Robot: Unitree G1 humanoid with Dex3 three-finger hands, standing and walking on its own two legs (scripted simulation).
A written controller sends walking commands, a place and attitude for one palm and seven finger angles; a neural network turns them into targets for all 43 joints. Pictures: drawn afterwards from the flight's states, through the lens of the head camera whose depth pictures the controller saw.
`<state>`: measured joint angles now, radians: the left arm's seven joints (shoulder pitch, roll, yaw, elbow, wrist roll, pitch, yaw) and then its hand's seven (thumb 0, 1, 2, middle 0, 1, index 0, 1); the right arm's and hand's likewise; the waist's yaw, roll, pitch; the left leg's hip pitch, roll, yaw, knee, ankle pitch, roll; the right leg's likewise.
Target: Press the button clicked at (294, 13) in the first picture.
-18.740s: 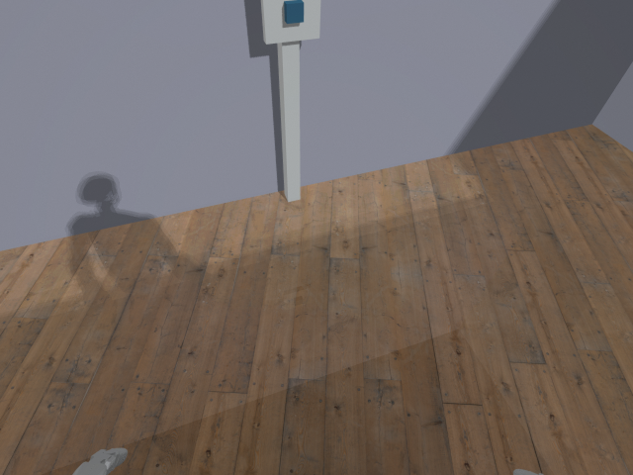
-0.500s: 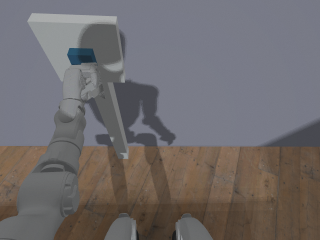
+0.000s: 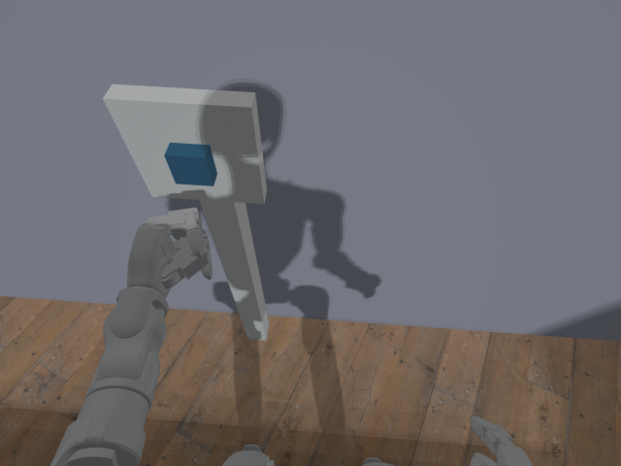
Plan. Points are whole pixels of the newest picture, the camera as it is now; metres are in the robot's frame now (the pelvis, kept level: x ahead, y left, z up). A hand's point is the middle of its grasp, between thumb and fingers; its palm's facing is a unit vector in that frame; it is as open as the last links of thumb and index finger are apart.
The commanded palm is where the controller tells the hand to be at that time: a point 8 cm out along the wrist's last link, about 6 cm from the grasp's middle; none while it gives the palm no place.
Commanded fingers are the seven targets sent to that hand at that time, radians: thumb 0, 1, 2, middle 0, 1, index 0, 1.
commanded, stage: pull the fist back off the button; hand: left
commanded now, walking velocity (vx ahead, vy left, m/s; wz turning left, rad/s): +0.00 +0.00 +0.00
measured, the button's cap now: (192, 163) +0.49 +0.18 +0.10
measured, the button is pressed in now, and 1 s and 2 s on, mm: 0 0 0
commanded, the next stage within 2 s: draw the hand back to the body in 0.06 s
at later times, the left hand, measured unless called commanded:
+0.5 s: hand (162, 274) +0.31 +0.18 +0.10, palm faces -0.03 -1.00 -0.01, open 3.1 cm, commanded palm +0.28 +0.23 +0.12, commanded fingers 0.00 0.90 0.90 -1.30 -1.50 -1.30 -1.50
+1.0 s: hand (62, 325) +0.23 +0.22 +0.16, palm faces +0.28 -0.92 -0.27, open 3.1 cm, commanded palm +0.18 +0.26 +0.18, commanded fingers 0.00 0.90 0.90 -1.30 -1.50 -1.30 -1.50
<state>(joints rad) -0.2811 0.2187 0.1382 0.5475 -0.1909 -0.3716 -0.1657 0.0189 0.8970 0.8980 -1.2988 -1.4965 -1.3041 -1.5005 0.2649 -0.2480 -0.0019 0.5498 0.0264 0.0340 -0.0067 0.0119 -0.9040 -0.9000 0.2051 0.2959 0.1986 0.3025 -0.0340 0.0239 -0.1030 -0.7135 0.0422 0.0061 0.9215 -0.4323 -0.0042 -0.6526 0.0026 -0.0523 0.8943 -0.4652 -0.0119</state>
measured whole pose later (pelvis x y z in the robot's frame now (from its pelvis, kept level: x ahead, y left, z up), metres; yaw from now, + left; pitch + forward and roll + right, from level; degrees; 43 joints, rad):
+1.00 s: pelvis +0.00 +0.01 +0.05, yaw +1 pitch -2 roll -1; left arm 0.35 0.29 0.13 -0.28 -0.08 -0.04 0.09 0.02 0.89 0.90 -1.30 -1.50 -1.30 -1.50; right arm 0.20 -0.21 0.06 0.56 0.01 -0.05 -0.10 0.02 -0.90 -0.90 0.21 0.30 0.20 0.30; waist 0.05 0.04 -0.01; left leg -0.22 0.01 0.02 0.53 -0.27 0.01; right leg -0.16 -0.02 -0.04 0.49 -0.30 0.01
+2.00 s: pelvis +0.00 +0.01 +0.05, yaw +0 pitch +0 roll -1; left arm 0.59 0.35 0.32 -0.51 -0.06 -0.11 0.10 0.01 0.89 0.90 -1.30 -1.50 -1.30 -1.50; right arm 0.16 -0.24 0.00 0.55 0.00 0.03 -0.07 0.02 -0.90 -0.90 0.21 0.30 0.20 0.30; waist 0.01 0.05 0.02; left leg -0.24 0.02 0.03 0.46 -0.22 0.01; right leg -0.16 -0.01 -0.04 0.39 -0.23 0.01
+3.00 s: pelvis -0.23 +0.04 +0.04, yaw +1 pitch +1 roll -2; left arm 0.63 0.42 0.37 -0.67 -0.05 -0.25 0.13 0.01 0.88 0.90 -1.31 -1.50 -1.31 -1.50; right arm 0.19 -0.16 0.01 0.67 -0.01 -0.07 -0.04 0.02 -0.90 -0.90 0.21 0.30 0.20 0.30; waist 0.05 -0.02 -0.03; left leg -0.66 -0.02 0.02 0.95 -0.30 -0.04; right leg -0.17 0.03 -0.02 0.53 -0.38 0.00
